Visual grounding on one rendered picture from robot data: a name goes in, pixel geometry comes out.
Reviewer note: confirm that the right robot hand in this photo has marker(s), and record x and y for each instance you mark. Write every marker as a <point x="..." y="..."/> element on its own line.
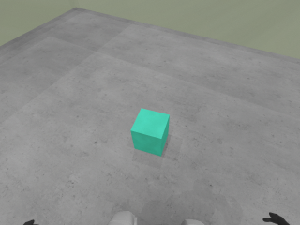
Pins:
<point x="275" y="218"/>

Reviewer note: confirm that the left robot thigh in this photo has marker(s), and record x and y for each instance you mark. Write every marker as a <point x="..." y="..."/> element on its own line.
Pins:
<point x="123" y="218"/>

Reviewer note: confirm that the carton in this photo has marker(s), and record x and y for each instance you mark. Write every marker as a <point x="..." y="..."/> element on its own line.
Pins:
<point x="150" y="131"/>

